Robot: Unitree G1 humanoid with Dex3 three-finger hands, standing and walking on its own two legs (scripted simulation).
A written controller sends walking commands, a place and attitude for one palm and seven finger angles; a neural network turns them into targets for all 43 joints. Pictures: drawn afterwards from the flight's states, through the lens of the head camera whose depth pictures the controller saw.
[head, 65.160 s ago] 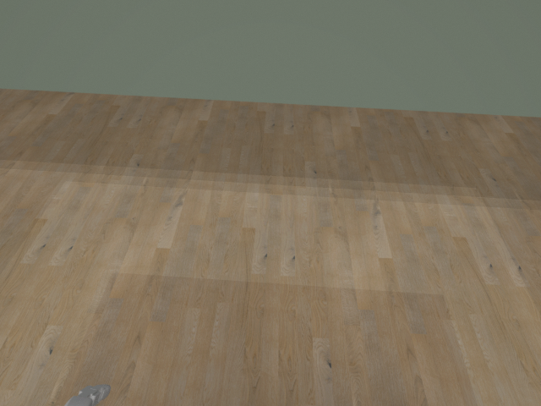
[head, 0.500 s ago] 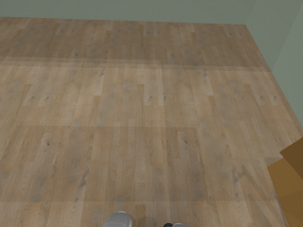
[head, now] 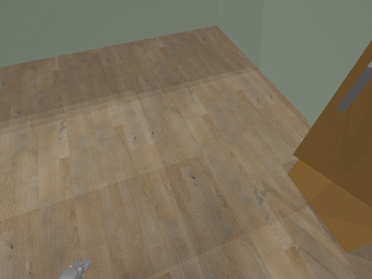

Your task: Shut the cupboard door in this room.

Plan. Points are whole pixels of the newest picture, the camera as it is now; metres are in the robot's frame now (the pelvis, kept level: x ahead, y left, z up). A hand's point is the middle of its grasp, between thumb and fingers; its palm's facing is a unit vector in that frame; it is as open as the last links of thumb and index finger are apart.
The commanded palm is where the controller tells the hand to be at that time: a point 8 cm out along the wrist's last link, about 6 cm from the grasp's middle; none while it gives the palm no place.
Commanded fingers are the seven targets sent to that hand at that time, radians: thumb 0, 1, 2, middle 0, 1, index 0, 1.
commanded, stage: turn to face it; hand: left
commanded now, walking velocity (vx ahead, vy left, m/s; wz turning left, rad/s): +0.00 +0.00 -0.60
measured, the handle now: (359, 85) +0.60 -0.45 +0.07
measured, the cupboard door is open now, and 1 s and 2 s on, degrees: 23 23 23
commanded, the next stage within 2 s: take the last steps up to it in 1.22 s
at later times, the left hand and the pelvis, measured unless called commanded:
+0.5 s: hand (99, 267) +0.17 +0.23 -0.16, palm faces -0.24 -0.95 -0.19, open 7.4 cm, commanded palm none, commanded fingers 0.00 0.90 0.90 -0.20 -0.30 -0.20 -0.30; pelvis +0.02 +0.05 +0.02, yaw -17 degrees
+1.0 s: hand (138, 243) +0.22 +0.14 -0.14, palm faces -0.52 -0.82 -0.25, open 7.4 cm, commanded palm none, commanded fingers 0.00 0.90 0.90 -0.20 -0.30 -0.20 -0.30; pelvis +0.03 +0.02 +0.01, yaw -33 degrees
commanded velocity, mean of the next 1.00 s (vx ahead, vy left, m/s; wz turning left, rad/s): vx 0.00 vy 0.00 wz -0.54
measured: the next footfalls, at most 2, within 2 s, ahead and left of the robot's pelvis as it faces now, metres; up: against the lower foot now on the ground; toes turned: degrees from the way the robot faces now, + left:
left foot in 0.34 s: +0.10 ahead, +0.14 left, +0.00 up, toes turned -8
right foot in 0.76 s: +0.00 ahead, -0.10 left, +0.00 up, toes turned -32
